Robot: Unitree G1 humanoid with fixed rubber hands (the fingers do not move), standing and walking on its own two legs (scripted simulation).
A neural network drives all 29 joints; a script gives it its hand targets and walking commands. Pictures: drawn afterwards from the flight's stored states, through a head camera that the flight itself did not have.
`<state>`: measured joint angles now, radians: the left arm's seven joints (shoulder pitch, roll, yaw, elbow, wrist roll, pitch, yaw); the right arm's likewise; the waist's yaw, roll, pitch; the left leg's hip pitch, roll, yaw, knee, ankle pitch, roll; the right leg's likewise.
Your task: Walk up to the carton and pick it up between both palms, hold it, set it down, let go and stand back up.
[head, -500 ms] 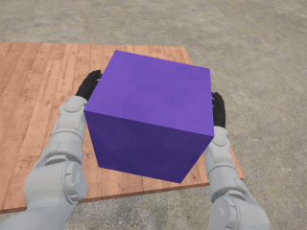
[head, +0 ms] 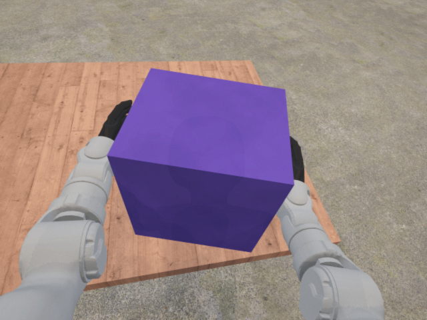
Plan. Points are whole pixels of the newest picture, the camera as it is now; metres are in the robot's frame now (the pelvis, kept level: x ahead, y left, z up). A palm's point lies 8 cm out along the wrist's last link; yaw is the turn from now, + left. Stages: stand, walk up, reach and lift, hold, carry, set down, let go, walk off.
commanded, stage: set down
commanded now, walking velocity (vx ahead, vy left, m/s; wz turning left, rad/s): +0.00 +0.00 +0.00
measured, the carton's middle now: (204, 167) +0.42 -0.02 +0.03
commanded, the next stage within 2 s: none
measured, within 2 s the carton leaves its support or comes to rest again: neither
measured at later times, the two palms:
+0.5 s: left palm (102, 140) +0.45 +0.18 +0.08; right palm (320, 176) +0.35 -0.23 +0.08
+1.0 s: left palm (85, 96) +0.46 +0.18 +0.18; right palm (344, 145) +0.35 -0.24 +0.17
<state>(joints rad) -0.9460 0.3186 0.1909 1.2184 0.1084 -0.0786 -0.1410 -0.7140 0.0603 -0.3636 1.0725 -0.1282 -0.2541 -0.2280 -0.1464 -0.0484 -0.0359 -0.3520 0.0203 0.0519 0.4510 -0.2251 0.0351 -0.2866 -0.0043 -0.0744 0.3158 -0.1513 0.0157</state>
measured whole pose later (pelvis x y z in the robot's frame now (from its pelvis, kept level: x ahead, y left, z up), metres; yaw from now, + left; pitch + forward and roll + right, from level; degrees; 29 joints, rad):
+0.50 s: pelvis -0.03 +0.01 -0.02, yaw -1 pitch +14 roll -3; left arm -1.05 0.46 -0.15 1.44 -0.30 -0.14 -0.10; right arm -0.82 -0.12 -0.04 1.11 0.32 -0.12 -0.25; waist -0.21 -0.01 -0.16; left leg -0.61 0.03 0.03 0.61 -0.25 0.04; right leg -0.53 0.00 -0.07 0.47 -0.17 0.02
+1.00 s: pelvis -0.04 +0.00 -0.01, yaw +0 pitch +8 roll -2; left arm -1.21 0.57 -0.25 1.41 -0.41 0.04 -0.12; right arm -0.97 -0.16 -0.05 1.00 0.33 0.14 -0.24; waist -0.27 -0.03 -0.11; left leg -0.45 0.00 0.02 0.52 -0.20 0.04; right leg -0.38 -0.01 -0.08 0.40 -0.14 0.02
